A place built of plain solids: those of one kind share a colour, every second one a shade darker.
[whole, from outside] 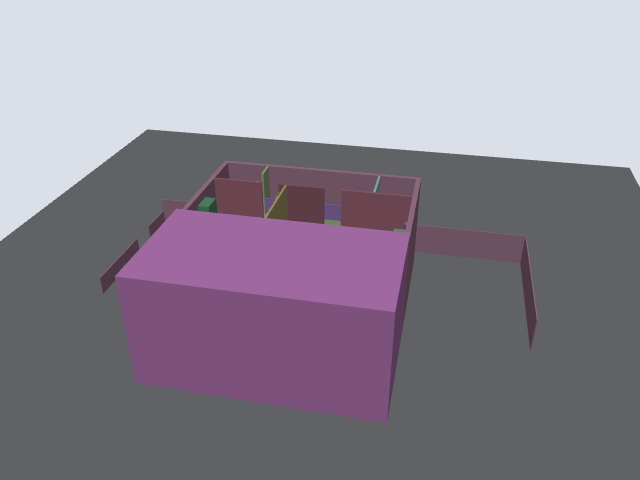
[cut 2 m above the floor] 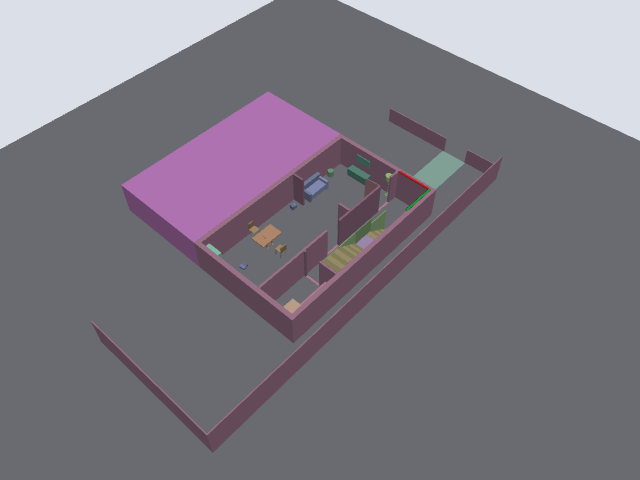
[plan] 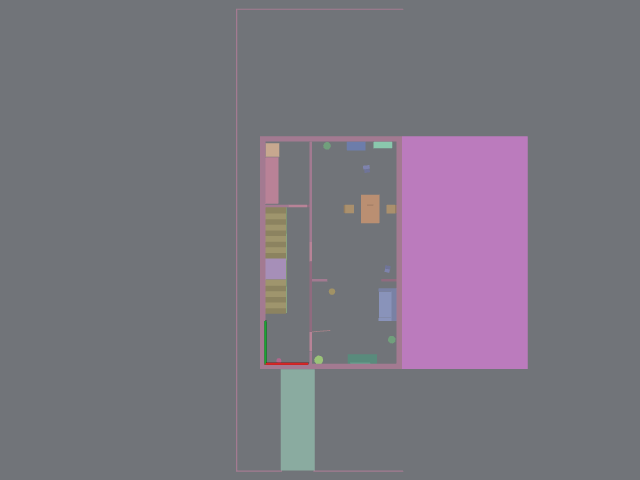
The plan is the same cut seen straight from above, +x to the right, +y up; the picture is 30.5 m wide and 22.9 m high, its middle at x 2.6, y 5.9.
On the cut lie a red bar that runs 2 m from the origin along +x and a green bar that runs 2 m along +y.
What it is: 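A semi-detached two-storey house, 6.3 m wide inside and 10.6 m deep; a hall 2.10 m wide with a straight stair of 16 risers of 179 mm on goings of 268 mm and a flat half landing; a through lounge; upstairs three bedrooms and a bathroom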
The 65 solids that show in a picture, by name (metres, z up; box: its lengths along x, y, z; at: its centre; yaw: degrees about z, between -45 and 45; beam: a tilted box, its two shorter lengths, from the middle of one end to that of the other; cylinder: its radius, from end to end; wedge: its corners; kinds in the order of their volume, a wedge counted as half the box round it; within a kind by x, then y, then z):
{
 "neighbour_house_1": {"box": [6.0, 11.11, 5.65], "at": [9.51, 5.3, 2.78]},
 "wall_1": {"box": [0.06, 22.1, 1.85], "at": [-1.37, 5.89, 0.88]},
 "wall_2": {"box": [2.19, 0.06, 1.05], "at": [-0.31, -5.13, 0.47]},
 "wall_3": {"box": [0.26, 11.11, 5.35], "at": [-0.13, 5.3, 2.63]},
 "wall_4": {"box": [1.08, 0.12, 2.77], "at": [0.54, 7.52, 1.34]},
 "wall_5": {"box": [0.1, 0.12, 2.77], "at": [2.05, 7.52, 1.34]},
 "wall_6": {"box": [0.12, 0.6, 2.77], "at": [2.16, 0.3, 1.34]},
 "wall_7": {"box": [0.12, 3.37, 2.77], "at": [2.16, 3.2, 1.34]},
 "wall_8": {"box": [0.12, 4.79, 2.77], "at": [2.16, 8.2, 1.34]},
 "wall_9": {"box": [0.73, 0.12, 2.77], "at": [2.58, 3.98, 1.34]},
 "wall_10": {"box": [7.97, 0.06, 1.85], "at": [2.58, 16.91, 0.88]},
 "wall_11": {"box": [6.77, 0.26, 5.35], "at": [3.13, -0.13, 2.63]},
 "wall_12": {"box": [6.77, 0.26, 5.35], "at": [3.13, 10.72, 2.63]},
 "wall_13": {"box": [4.28, 0.06, 1.05], "at": [4.43, -5.13, 0.47]},
 "wall_14": {"box": [0.73, 0.12, 2.77], "at": [5.89, 3.98, 1.34]},
 "wall_15": {"box": [0.26, 11.11, 5.35], "at": [6.38, 5.3, 2.63]},
 "tread_1": {"box": [0.98, 0.3, 0.2], "at": [0.49, 2.53, 0.08]},
 "tread_2": {"box": [0.98, 0.3, 0.38], "at": [0.49, 2.8, 0.17]},
 "tread_3": {"box": [0.98, 0.3, 0.56], "at": [0.49, 3.07, 0.26]},
 "tread_4": {"box": [0.98, 0.3, 0.74], "at": [0.49, 3.33, 0.35]},
 "tread_5": {"box": [0.98, 0.3, 0.91], "at": [0.49, 3.6, 0.44]},
 "tread_6": {"box": [0.98, 0.3, 1.09], "at": [0.49, 3.87, 0.53]},
 "tread_7": {"box": [0.98, 0.3, 1.27], "at": [0.49, 5.16, 0.62]},
 "tread_8": {"box": [0.98, 0.3, 1.45], "at": [0.49, 5.43, 0.71]},
 "tread_9": {"box": [0.98, 0.3, 1.63], "at": [0.49, 5.7, 0.8]},
 "tread_10": {"box": [0.98, 0.3, 1.81], "at": [0.49, 5.97, 0.88]},
 "tread_11": {"box": [0.98, 0.3, 1.99], "at": [0.49, 6.24, 0.97]},
 "tread_12": {"box": [0.98, 0.3, 2.17], "at": [0.49, 6.51, 1.06]},
 "tread_13": {"box": [0.98, 0.3, 2.35], "at": [0.49, 6.77, 1.15]},
 "tread_14": {"box": [0.98, 0.3, 2.53], "at": [0.49, 7.04, 1.24]},
 "tread_15": {"box": [0.98, 0.3, 2.7], "at": [0.49, 7.31, 1.33]},
 "ground_1": {"box": [1.62, 4.84, 0.5], "at": [1.54, -2.68, -0.25]},
 "landing_wall_1": {"box": [0.12, 2.65, 2.58], "at": [2.16, 1.33, 4.01]},
 "landing_wall_2": {"box": [0.12, 2.46, 2.58], "at": [2.16, 4.8, 4.01]},
 "landing_wall_3": {"box": [0.12, 3.65, 2.58], "at": [2.16, 8.77, 4.01]},
 "wardrobe_bed_1": {"box": [1.05, 0.6, 2.05], "at": [4.14, 0.3, 3.84]},
 "bedrooms_wall_1": {"box": [4.03, 0.12, 2.58], "at": [4.24, 3.98, 4.01]},
 "half_landing_1": {"box": [0.98, 1.03, 1.09], "at": [0.49, 4.53, 0.53]},
 "upper_floor_landing_1": {"box": [1.12, 5.07, 0.14], "at": [1.54, 4.93, 2.79]},
 "sofa_1": {"box": [0.65, 1.24, 0.37], "at": [5.75, 2.82, 0.24]},
 "sofa_2": {"box": [0.86, 0.16, 0.65], "at": [5.82, 2.12, 0.28]},
 "sofa_3": {"box": [0.86, 0.16, 0.65], "at": [5.82, 3.52, 0.28]},
 "sofa_4": {"box": [0.24, 1.56, 0.83], "at": [6.13, 2.82, 0.36]},
 "fridge_freezer_1": {"box": [0.65, 0.65, 1.85], "at": [0.33, 10.19, 0.88]},
 "bath_wall_1": {"box": [2.1, 0.12, 2.58], "at": [1.05, 8.63, 4.01]},
 "shelf_1": {"box": [0.9, 0.32, 1.86], "at": [5.6, 10.43, 0.88]},
 "tv_board_1": {"box": [0.96, 0.06, 0.56], "at": [4.52, 0.03, 1.25]},
 "tv_board_2": {"box": [1.4, 0.46, 0.55], "at": [4.62, 0.23, 0.23]},
 "stair_guard_1": {"box": [0.04, 1.26, 1.67], "at": [1.0, 3.04, 0.78]},
 "stair_guard_2": {"box": [0.04, 1.26, 2.38], "at": [1.0, 4.31, 1.14]},
 "stair_guard_3": {"box": [0.04, 1.26, 3.1], "at": [1.0, 5.57, 1.5]},
 "dresser_1": {"box": [0.9, 0.42, 0.92], "at": [4.32, 10.38, 0.41]},
 "well_guard_1": {"box": [0.06, 5.05, 1.13], "at": [1.01, 4.94, 3.25]},
 "box_wall_1": {"box": [1.08, 0.12, 2.58], "at": [0.54, 2.35, 4.01]},
 "meeting_table_1": {"box": [0.88, 1.37, 0.07], "at": [5.0, 7.38, 0.7]},
 "plant_pot_1": {"cylinder": 0.18, "from": [2.93, 10.39, 0.0], "to": [2.93, 10.39, 0.38]},
 "plant_pot_2": {"cylinder": 0.18, "from": [6.03, 1.15, 0.0], "to": [6.03, 1.15, 0.38]},
 "door_leaf_front_room_1": {"box": [0.89, 0.04, 2.05], "at": [2.66, 1.55, 0.97], "yaw": 4.4},
 "worktop_1": {"box": [0.62, 2.21, 0.04], "at": [0.31, 8.74, 0.88]},
 "floor_lamp_1": {"cylinder": 0.21, "from": [2.54, 0.17, 1.25], "to": [2.54, 0.17, 1.55]},
 "side_chair_1": {"box": [0.08, 0.38, 0.38], "at": [3.77, 7.38, 0.65]},
 "side_chair_2": {"box": [0.42, 0.42, 0.04], "at": [4.01, 7.38, 0.43]},
 "side_chair_3": {"box": [0.42, 0.42, 0.04], "at": [5.98, 7.38, 0.43]},
 "threshold_1": {"box": [0.13, 0.92, 0.06], "at": [2.16, 1.06, -0.02]},
 "threshold_2": {"box": [0.13, 0.92, 0.07], "at": [2.16, 5.34, -0.01]}
}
